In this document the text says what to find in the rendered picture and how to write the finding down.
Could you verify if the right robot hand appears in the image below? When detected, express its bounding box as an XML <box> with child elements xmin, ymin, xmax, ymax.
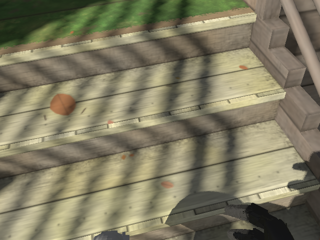
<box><xmin>224</xmin><ymin>203</ymin><xmax>294</xmax><ymax>240</ymax></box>

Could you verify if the robot left thigh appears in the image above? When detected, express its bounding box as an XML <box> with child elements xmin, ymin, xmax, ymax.
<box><xmin>94</xmin><ymin>230</ymin><xmax>130</xmax><ymax>240</ymax></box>

